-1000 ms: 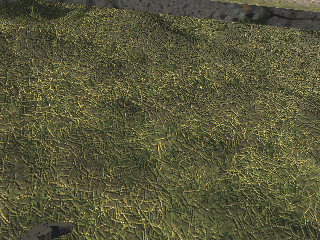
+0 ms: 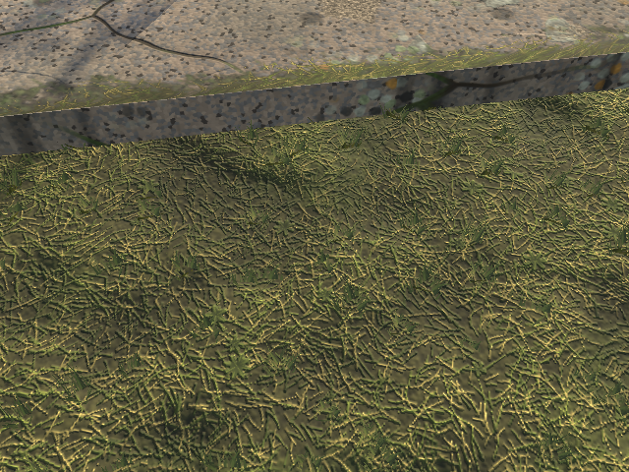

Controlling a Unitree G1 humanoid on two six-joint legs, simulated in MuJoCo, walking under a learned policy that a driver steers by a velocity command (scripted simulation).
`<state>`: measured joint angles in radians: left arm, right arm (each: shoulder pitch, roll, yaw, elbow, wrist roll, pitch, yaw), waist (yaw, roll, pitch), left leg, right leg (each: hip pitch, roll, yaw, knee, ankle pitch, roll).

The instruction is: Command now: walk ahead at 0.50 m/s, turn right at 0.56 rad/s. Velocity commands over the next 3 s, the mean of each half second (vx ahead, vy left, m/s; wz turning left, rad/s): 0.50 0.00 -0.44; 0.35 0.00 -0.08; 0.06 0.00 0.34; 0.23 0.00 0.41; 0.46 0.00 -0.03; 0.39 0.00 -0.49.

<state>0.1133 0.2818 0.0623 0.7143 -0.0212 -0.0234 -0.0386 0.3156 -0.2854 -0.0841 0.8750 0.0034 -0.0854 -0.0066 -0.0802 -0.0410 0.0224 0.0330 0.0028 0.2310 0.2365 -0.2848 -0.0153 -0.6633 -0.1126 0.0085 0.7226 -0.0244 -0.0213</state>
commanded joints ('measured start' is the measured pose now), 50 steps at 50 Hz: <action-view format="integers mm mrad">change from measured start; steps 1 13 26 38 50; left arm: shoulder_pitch -96 103 286 176 53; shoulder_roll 53 116 154 135 59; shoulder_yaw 8 37 42 27 7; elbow -107 -100 27 -19 -29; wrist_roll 1 25 5 19 25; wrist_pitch -9 -42 -44 -50 -15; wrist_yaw -17 15 46 49 52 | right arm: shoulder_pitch -31 -94 -390 -113 -99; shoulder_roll -187 -134 -73 -85 -130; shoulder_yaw -45 -12 21 17 17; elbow -51 -135 -222 -141 -33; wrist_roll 18 -5 5 -16 -6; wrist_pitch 5 -32 -31 -20 26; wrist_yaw -5 5 43 39 12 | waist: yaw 18 60 173 69 55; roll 91 -11 -31 87 123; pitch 63 -93 41 -60 -97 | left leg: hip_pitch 12 -664 -685 -136 -169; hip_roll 303 137 60 263 194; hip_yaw -73 -305 -265 -524 -297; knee -38 896 295 59 61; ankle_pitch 410 -2 375 542 689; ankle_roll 151 10 10 249 219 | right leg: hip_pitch -6 530 629 34 265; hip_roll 14 -81 -87 34 61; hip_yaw -38 350 212 84 31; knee -61 -483 -488 469 -118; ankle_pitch -62 34 38 -376 -40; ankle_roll -36 -265 -197 13 44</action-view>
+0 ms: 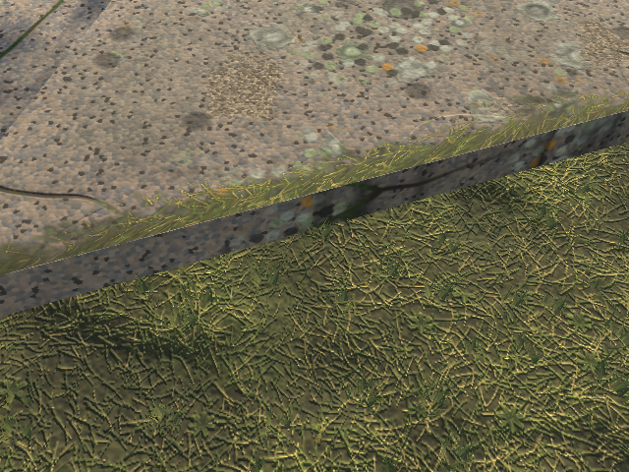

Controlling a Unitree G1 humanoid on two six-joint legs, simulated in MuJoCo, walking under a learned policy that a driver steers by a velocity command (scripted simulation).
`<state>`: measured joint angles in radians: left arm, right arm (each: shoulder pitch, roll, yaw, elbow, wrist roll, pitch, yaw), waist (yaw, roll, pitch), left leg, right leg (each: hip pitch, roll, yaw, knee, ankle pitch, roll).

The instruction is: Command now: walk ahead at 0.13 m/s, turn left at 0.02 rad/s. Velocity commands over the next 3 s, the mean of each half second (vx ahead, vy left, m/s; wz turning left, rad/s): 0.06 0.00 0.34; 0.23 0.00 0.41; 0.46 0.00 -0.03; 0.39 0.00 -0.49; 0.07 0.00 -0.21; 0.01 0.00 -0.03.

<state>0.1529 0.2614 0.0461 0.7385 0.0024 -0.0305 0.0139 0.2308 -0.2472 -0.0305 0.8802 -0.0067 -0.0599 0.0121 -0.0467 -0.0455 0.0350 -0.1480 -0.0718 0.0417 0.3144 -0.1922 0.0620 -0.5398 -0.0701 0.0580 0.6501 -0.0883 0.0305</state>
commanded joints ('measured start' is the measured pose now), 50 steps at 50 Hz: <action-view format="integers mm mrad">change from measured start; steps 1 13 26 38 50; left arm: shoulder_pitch -1 -97 -103 -150 140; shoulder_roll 85 153 153 105 150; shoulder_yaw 26 60 80 54 51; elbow -58 -57 -9 -14 80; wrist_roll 5 11 7 -19 -13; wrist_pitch -10 23 46 -40 -81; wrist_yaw -1 39 60 -12 -19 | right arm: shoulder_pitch -15 21 -65 38 -57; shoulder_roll -169 -115 -229 -220 -170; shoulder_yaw -36 -49 -83 -82 -58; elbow -32 -81 -190 -184 -235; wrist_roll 10 22 7 21 23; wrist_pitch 6 119 54 50 -14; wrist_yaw -7 -37 -31 -52 -12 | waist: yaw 21 9 45 -16 89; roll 128 -119 183 204 -90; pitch -99 -109 -64 -68 50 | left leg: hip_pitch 13 -291 -41 8 -755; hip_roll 271 111 316 256 118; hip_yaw -133 -35 -420 -481 -153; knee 7 693 -18 -78 737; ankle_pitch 562 -295 99 -277 -190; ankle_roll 138 -122 142 171 -25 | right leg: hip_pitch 156 250 -156 47 615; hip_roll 25 -218 33 76 -235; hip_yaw -18 39 27 -5 412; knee -80 -363 474 -40 -486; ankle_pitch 3 140 -344 -209 -462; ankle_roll -17 -233 4 20 -251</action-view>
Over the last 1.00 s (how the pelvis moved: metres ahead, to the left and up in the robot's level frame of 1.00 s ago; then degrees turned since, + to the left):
0.52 -0.06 0.01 -14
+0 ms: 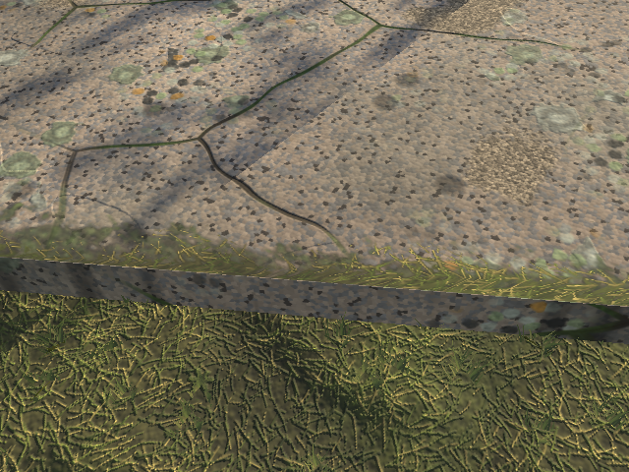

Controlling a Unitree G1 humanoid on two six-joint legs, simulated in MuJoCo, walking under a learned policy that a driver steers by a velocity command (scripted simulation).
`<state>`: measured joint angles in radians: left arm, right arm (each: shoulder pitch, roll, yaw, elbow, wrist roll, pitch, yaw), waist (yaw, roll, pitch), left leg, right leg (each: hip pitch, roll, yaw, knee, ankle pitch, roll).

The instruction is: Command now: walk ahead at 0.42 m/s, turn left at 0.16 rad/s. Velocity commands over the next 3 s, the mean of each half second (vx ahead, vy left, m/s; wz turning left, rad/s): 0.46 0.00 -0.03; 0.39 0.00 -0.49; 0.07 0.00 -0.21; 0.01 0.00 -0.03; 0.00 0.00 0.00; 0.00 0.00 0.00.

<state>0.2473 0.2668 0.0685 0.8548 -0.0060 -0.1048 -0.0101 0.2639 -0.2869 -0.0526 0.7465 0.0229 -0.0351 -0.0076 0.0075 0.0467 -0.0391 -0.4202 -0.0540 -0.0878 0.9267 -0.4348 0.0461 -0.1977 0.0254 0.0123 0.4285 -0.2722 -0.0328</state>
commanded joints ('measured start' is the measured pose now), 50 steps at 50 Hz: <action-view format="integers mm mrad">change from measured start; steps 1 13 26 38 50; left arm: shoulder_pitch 41 144 69 -262 -116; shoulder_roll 137 207 80 71 189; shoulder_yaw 23 30 5 -12 38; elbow -37 13 -55 -220 -267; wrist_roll -3 -26 -24 -12 11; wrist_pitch -3 30 63 42 61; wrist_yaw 7 15 15 -51 -2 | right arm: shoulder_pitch -113 -268 -69 32 -3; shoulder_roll -117 -76 -84 -176 -144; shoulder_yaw -34 -15 -36 -61 -27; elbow -107 -179 -23 60 -42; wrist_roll -12 3 -34 -14 -32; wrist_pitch -43 -53 -93 -40 -13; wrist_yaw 13 49 28 -8 -31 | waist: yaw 35 38 12 -69 -44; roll -171 -176 36 -18 -68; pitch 125 110 68 144 -90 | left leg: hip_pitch -467 -61 256 516 -120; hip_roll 123 73 308 329 130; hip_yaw -11 106 7 279 13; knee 101 -398 -816 -722 297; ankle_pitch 113 360 382 764 13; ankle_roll -19 -4 144 89 -114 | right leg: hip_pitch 253 177 -440 -490 -11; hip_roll -307 -287 -174 -100 -225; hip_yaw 397 119 104 -53 292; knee -275 -228 699 180 -94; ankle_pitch -184 390 78 256 702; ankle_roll -172 -116 26 -24 -274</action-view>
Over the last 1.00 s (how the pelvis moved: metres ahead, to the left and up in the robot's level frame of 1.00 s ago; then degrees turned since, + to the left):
0.13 0.03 0.00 25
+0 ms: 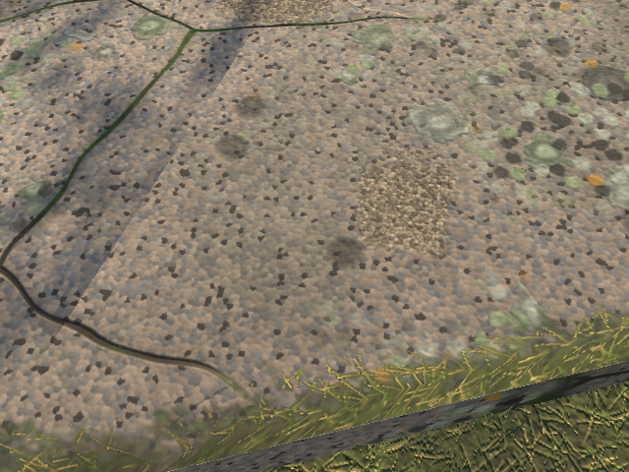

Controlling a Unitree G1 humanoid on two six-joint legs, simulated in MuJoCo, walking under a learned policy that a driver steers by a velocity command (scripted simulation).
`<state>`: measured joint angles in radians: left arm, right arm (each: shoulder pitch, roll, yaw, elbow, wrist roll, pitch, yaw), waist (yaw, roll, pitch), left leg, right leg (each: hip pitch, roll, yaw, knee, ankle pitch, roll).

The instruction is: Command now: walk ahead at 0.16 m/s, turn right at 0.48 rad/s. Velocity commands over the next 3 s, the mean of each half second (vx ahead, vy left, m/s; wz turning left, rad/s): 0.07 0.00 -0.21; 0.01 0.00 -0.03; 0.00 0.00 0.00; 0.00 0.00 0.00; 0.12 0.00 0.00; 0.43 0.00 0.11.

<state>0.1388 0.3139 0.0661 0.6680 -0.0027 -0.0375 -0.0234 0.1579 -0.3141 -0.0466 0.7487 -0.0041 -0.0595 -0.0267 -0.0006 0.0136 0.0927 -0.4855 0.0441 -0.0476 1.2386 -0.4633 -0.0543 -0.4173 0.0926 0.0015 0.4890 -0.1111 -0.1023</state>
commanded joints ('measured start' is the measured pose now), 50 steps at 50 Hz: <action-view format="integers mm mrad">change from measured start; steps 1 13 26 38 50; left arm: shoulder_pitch -14 -24 25 61 68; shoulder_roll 144 89 41 36 34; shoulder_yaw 40 -4 -20 -11 -7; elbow -79 -25 54 170 291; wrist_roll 11 17 17 10 7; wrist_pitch -7 36 56 53 52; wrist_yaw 13 33 34 51 61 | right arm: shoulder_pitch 128 -1 11 -1 16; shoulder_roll -101 -65 -41 -31 -32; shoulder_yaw -28 -14 2 1 2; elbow -35 -63 -38 33 147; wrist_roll -6 0 -15 -10 -8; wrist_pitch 20 28 4 16 23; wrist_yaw -14 -3 21 19 11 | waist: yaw -45 11 -2 0 2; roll -48 -145 30 -19 -11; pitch -230 -199 -139 -113 -79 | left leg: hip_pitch -29 162 312 344 344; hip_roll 27 -10 37 14 -1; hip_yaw -16 15 -26 -10 2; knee -45 -629 -769 -785 -832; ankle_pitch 56 242 440 456 403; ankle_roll -25 -23 64 67 60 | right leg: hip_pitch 172 165 172 222 247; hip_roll -283 -255 -105 -110 -106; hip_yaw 264 261 154 154 138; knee -154 -71 -24 -46 -87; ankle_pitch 594 236 12 87 66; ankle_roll -205 -117 64 81 86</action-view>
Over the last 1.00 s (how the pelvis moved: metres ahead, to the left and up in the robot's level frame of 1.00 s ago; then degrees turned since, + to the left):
0.49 0.00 -0.01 -20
